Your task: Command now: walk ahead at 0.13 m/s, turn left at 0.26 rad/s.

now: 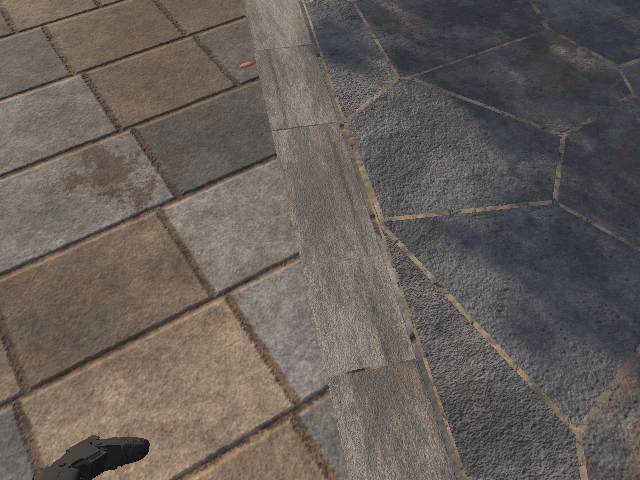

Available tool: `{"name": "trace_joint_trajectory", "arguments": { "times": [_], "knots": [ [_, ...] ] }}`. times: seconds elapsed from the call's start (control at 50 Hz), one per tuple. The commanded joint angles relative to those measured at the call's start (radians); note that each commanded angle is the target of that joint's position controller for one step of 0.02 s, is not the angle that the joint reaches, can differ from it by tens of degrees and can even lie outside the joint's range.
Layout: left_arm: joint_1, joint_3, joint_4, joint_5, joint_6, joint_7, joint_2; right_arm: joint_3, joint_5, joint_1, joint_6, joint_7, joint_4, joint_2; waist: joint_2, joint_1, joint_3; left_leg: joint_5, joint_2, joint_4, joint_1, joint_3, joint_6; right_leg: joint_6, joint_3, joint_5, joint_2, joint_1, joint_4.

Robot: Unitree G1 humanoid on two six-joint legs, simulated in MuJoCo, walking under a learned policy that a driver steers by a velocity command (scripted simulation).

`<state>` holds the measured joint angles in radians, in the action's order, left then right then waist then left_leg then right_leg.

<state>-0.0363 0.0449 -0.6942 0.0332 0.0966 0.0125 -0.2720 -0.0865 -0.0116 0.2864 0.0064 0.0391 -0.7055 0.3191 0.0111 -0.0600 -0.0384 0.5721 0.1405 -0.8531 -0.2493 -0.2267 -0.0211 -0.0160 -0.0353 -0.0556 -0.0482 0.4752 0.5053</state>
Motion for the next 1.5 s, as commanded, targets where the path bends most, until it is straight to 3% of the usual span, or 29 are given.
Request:
{"name": "trace_joint_trajectory", "arguments": {
  "times": [0.02,0.06,0.1,0.18,0.28,0.3,0.32,0.34,0.36,0.38,0.44,0.52,0.62,0.66,0.68,0.7,0.72,0.76,0.9,1.02,1.08,1.1,1.12,1.14,1.16,1.22,1.26,1.3,1.5],
  "knots": [
    [-0.105,0.024,0.048,-0.02,-0.01,0.003,-0.092,-0.013,-0.005,0.175,0.006,-0.001,0.019,0.128,-0.148,0.036,0.3,0.062,-0.078,-0.425,-0.295,-0.007,0.084,-0.274,-0.537,0.285,0.412,-0.547,-0.106],
    [-0.029,-0.004,0.039,-0.019,-0.032,0.017,-0.045,-0.012,0.016,0.046,0.039,0.008,0.032,0.112,-0.088,0.037,0.161,-0.02,-0.134,-0.301,-0.267,0.066,0.106,-0.2,-0.39,0.029,0.294,-0.346,-0.163],
    [0.0,0.012,0.029,-0.02,-0.054,0.016,-0.099,0.002,0.02,0.006,0.043,0.003,0.044,0.061,-0.145,0.022,0.082,-0.049,-0.141,-0.055,-0.143,0.138,0.106,-0.156,-0.29,0.001,0.199,-0.193,-0.206],
    [-0.059,0.046,0.027,-0.035,-0.073,0.001,-0.178,0.004,0.012,-0.007,0.023,0.009,0.028,0.051,-0.173,0.049,0.149,-0.158,-0.106,0.154,-0.054,0.155,0.09,-0.196,-0.34,0.025,0.213,-0.267,-0.198],
    [-0.046,0.051,0.035,-0.06,-0.104,-0.021,-0.17,-0.003,0.016,-0.026,0.005,-0.003,0.022,0.053,-0.151,0.026,0.119,-0.342,-0.102,0.394,0.078,0.169,0.026,-0.141,-0.372,-0.215,0.171,-0.158,-0.192],
    [-0.061,0.048,0.034,-0.059,-0.106,-0.025,-0.155,-0.011,0.024,-0.017,0.0,-0.002,0.027,0.08,-0.12,0.024,0.122,-0.363,-0.166,0.426,0.148,0.128,-0.007,-0.107,-0.349,-0.263,0.144,-0.088,-0.153],
    [-0.06,0.043,0.052,-0.055,-0.103,-0.025,-0.125,-0.028,0.038,-0.012,0.001,0.001,0.024,0.143,0.034,0.042,0.097,-0.309,-0.275,0.466,0.156,0.02,-0.073,-0.053,-0.228,-0.333,0.064,0.015,-0.054],
    [-0.047,0.041,0.064,-0.056,-0.097,-0.023,-0.121,-0.032,0.047,-0.019,0.001,0.001,0.022,0.15,0.189,0.041,0.068,-0.376,-0.392,0.543,0.113,-0.108,-0.158,-0.009,-0.082,-0.394,-0.032,0.061,0.111],
    [-0.07,0.052,0.058,-0.049,-0.091,-0.02,-0.141,-0.027,0.06,-0.077,-0.005,0.005,0.05,0.136,0.228,0.04,0.065,-0.55,-0.496,0.564,0.104,-0.179,-0.225,0.024,-0.036,-0.493,-0.026,0.091,0.336],
    [-0.111,0.069,0.034,-0.05,-0.095,-0.019,-0.17,-0.017,0.057,-0.105,-0.013,0.011,0.066,0.107,0.163,0.053,0.077,-0.695,-0.502,0.543,0.108,-0.148,-0.237,0.047,-0.054,-0.518,-0.01,0.106,0.504],
    [-0.164,0.064,0.009,-0.055,-0.127,-0.023,-0.125,-0.009,0.017,-0.165,-0.022,0.013,0.069,0.086,0.097,0.076,0.062,-0.869,-0.426,0.481,0.167,0.027,-0.18,0.094,-0.046,-0.416,0.028,0.169,0.612],
    [-0.074,0.038,0.073,-0.062,-0.134,0.001,-0.086,-0.023,0.018,-0.129,0.005,0.014,0.053,0.117,0.151,0.024,0.082,-0.862,-0.396,0.469,0.196,0.137,-0.178,0.115,0.042,-0.34,0.062,0.079,0.394],
    [-0.115,0.054,0.096,-0.058,-0.142,0.024,-0.128,-0.039,-0.012,-0.132,0.006,0.001,0.041,0.163,0.166,0.047,0.097,-0.812,-0.433,0.393,0.156,0.173,-0.148,0.051,0.121,-0.231,0.037,-0.118,0.092],
    [-0.196,0.079,0.078,-0.05,-0.143,0.006,-0.178,-0.029,-0.011,-0.068,-0.012,-0.009,0.008,0.117,0.047,0.078,0.127,-0.623,-0.361,0.197,0.02,0.276,-0.036,-0.019,0.041,0.06,0.042,-0.355,-0.104],
    [-0.232,0.111,0.101,-0.04,-0.14,-0.015,-0.324,-0.003,0.048,-0.068,-0.019,-0.015,0.052,0.044,-0.282,0.058,0.166,-0.105,-0.236,-0.13,-0.285,0.36,0.08,-0.156,-0.353,0.525,0.328,-0.568,-0.091],
    [-0.252,0.097,0.113,-0.01,-0.12,-0.002,-0.305,-0.005,0.04,-0.173,-0.023,-0.009,0.087,0.063,-0.271,0.13,0.222,0.159,-0.132,-0.321,-0.4,0.207,0.105,-0.362,-0.527,0.612,0.462,-0.518,-0.12],
    [-0.235,0.086,0.109,-0.007,-0.1,0.006,-0.267,-0.017,0.016,-0.2,-0.018,-0.005,0.086,0.103,-0.157,0.136,0.193,0.115,-0.159,-0.399,-0.417,0.152,0.098,-0.354,-0.449,0.517,0.416,-0.492,-0.135],
    [-0.145,0.074,0.107,-0.039,-0.092,-0.008,-0.215,-0.023,0.015,-0.187,-0.009,0.01,0.062,0.103,-0.087,0.088,0.126,-0.043,-0.188,-0.34,-0.426,0.138,0.087,-0.244,-0.324,0.325,0.302,-0.431,-0.134],
    [-0.107,0.067,0.121,-0.043,-0.119,-0.043,-0.204,-0.01,0.014,-0.155,-0.009,0.003,0.05,0.06,-0.136,0.065,0.142,-0.218,-0.14,-0.044,-0.273,0.146,0.119,-0.215,-0.3,0.123,0.223,-0.338,-0.153],
    [-0.101,0.055,0.11,-0.032,-0.129,-0.029,-0.193,-0.007,0.005,-0.158,-0.019,-0.02,0.057,0.07,-0.172,0.093,0.111,-0.211,-0.139,0.148,-0.119,0.169,0.094,-0.212,-0.369,-0.011,0.226,-0.249,-0.14],
    [-0.079,0.034,0.098,-0.042,-0.131,-0.028,-0.155,-0.001,0.013,-0.103,-0.036,-0.033,0.044,0.047,-0.146,0.044,0.103,-0.399,-0.141,0.441,0.045,0.186,0.051,-0.154,-0.367,-0.023,0.181,-0.209,-0.088],
    [-0.119,0.024,0.087,-0.034,-0.125,-0.029,-0.127,-0.003,0.031,-0.096,-0.041,-0.032,0.05,0.078,-0.089,0.055,0.111,-0.507,-0.22,0.486,0.126,0.115,0.023,-0.096,-0.337,-0.11,0.14,-0.165,-0.05],
    [-0.188,0.016,0.081,-0.013,-0.117,-0.026,-0.097,-0.014,0.045,-0.103,-0.039,-0.027,0.065,0.154,0.108,0.115,0.133,-0.691,-0.381,0.499,0.173,-0.046,-0.05,-0.034,-0.215,-0.316,0.024,-0.113,0.093],
    [-0.151,0.024,0.096,-0.022,-0.113,-0.03,-0.116,-0.001,0.059,-0.137,-0.04,-0.031,0.051,0.118,0.222,0.12,0.095,-0.624,-0.455,0.542,0.036,-0.15,-0.175,0.011,-0.117,-0.417,-0.009,-0.119,0.118],
    [-0.14,0.036,0.081,-0.019,-0.114,-0.036,-0.158,0.014,0.052,-0.192,-0.045,-0.034,0.072,0.07,0.18,0.109,0.075,-0.544,-0.434,0.56,-0.001,-0.13,-0.193,0.039,-0.105,-0.414,0.021,-0.167,0.166],
    [-0.124,0.029,0.061,-0.012,-0.127,-0.035,-0.108,0.019,0.024,-0.199,-0.05,-0.029,0.056,0.078,0.164,0.1,0.066,-0.458,-0.333,0.519,0.017,-0.02,-0.105,0.058,-0.083,-0.23,0.046,-0.228,0.034],
    [-0.124,0.021,0.052,-0.014,-0.129,-0.026,-0.091,0.027,0.029,-0.15,-0.05,-0.031,0.04,0.065,0.131,0.087,0.072,-0.436,-0.278,0.486,0.005,0.038,-0.052,0.048,-0.089,-0.096,0.057,-0.299,-0.036],
    [-0.136,0.031,0.032,-0.022,-0.128,-0.023,-0.133,0.03,0.032,-0.111,-0.052,-0.035,0.042,0.065,0.033,0.051,0.062,-0.354,-0.221,0.472,0.0,0.101,-0.013,0.007,-0.107,-0.084,0.061,-0.273,-0.018],
    [-0.153,0.018,-0.022,-0.021,-0.104,-0.033,-0.091,0.042,0.025,-0.119,-0.037,-0.029,0.027,0.033,-0.045,0.053,0.047,-0.405,-0.183,0.394,0.049,0.16,0.003,0.002,-0.134,-0.091,0.075,-0.226,-0.062]
  ]
}}
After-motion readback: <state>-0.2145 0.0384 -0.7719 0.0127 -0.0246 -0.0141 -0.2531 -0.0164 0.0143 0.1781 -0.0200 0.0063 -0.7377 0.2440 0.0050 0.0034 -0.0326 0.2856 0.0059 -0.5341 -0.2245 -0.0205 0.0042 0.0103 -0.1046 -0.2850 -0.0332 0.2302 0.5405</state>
